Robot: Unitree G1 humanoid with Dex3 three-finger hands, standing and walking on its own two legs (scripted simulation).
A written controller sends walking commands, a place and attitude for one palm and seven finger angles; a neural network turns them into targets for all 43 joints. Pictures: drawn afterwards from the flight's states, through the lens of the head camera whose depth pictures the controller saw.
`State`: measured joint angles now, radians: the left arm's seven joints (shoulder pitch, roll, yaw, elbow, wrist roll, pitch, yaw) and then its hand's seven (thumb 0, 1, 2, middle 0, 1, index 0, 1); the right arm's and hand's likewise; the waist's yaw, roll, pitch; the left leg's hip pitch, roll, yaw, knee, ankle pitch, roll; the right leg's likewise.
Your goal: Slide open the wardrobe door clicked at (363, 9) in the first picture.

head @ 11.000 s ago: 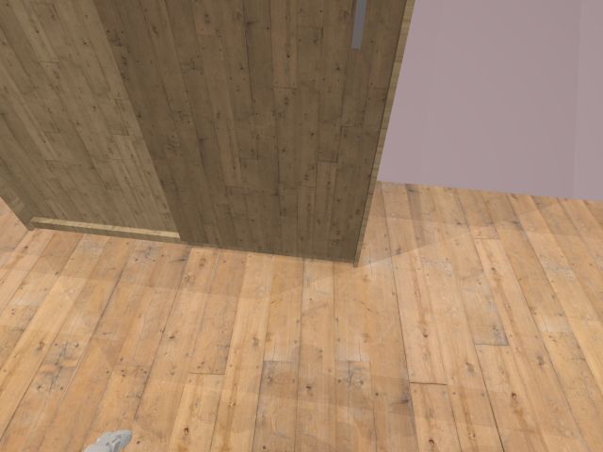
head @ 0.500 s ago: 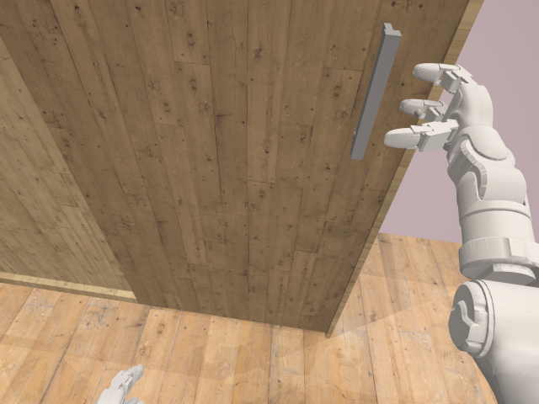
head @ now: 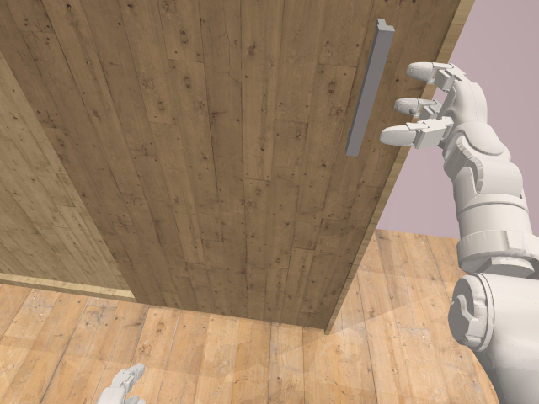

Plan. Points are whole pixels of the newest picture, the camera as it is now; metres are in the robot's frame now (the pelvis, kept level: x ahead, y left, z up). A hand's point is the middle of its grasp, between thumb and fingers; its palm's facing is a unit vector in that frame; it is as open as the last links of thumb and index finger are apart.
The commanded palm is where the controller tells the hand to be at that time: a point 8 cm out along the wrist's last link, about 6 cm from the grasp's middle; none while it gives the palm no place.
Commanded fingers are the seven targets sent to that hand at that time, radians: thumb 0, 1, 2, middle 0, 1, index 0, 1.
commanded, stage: move the hooked fingers beside the handle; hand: right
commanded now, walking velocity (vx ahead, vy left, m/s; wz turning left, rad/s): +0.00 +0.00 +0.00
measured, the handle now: (365, 92) +0.53 -0.10 +0.23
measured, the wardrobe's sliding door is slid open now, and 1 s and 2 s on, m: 0.00 0.00 0.00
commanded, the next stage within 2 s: feel for the door with the fingertips in 0.16 s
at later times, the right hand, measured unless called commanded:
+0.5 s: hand (396, 114) +0.45 -0.13 +0.24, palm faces +0.01 +1.00 +0.01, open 14.0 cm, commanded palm +0.43 -0.18 +0.23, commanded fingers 0.00 0.50 -0.30 0.30 1.20 0.30 1.20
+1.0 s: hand (385, 106) +0.47 -0.11 +0.25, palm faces +0.07 +1.00 +0.01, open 14.0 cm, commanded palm +0.45 -0.17 +0.23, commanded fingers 0.00 0.50 -0.30 0.30 1.20 0.30 1.20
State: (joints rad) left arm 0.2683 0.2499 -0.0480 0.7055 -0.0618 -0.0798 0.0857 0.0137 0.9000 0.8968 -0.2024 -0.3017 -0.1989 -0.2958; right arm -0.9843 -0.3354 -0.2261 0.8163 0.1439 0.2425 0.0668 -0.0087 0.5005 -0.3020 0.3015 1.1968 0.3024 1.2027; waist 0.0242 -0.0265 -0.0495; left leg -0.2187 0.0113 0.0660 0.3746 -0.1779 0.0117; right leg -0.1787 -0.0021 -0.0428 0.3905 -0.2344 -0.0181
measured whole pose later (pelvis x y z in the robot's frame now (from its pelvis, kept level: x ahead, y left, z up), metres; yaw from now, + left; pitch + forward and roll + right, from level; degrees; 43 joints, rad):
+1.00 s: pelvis +0.00 +0.01 +0.00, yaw +0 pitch +1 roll +0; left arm 0.28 0.24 -0.04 0.72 -0.04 -0.06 0.08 0.01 0.90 0.90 -0.20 -0.30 -0.20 -0.30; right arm -1.04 -0.28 -0.22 0.89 0.12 0.22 -0.02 -0.01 0.50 -0.30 0.30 1.20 0.30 1.20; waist 0.04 -0.03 -0.04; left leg -0.23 0.00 0.07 0.38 -0.18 0.02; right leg -0.18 -0.01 -0.04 0.39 -0.23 -0.01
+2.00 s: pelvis +0.00 +0.00 +0.00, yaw +1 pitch +2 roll +0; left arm 0.30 0.24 -0.03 0.71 -0.05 -0.10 0.06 0.01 0.90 0.90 -0.20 -0.30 -0.20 -0.30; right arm -1.00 -0.25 -0.21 0.81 0.12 0.18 -0.03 -0.01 0.50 -0.30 0.30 1.20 0.30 1.20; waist 0.03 -0.03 -0.06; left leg -0.25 0.01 0.05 0.39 -0.18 0.01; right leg -0.20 -0.01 -0.06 0.41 -0.25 -0.02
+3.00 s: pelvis +0.00 +0.01 +0.00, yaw +1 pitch +1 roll +0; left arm 0.28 0.23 -0.03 0.72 -0.04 -0.05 0.07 0.01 0.90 0.90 -0.20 -0.30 -0.20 -0.30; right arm -1.01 -0.17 -0.17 0.81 0.12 0.22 -0.11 -0.01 0.50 -0.30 0.27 1.18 0.29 1.20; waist 0.04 -0.03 -0.05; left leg -0.22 0.00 0.06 0.38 -0.18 0.02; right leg -0.18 -0.01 -0.05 0.39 -0.23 -0.01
